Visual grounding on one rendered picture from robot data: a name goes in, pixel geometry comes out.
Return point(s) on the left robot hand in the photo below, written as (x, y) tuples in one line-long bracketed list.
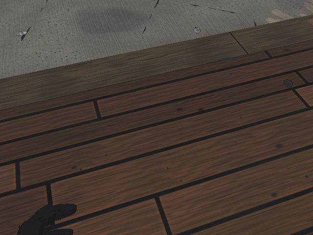
[(46, 216)]

